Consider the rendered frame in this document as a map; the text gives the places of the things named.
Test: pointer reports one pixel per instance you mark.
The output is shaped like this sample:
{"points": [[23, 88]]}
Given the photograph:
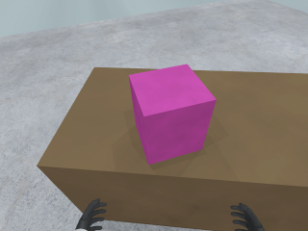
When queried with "carton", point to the carton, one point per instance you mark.
{"points": [[172, 110]]}

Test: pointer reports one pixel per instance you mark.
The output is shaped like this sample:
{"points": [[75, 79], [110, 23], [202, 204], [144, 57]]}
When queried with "left robot hand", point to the left robot hand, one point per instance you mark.
{"points": [[87, 219]]}

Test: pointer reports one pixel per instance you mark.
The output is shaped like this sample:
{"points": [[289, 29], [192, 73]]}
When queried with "right robot hand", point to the right robot hand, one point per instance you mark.
{"points": [[251, 222]]}

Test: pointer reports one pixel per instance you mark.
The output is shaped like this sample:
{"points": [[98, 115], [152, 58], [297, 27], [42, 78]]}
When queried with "pedestal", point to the pedestal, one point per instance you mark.
{"points": [[255, 153]]}

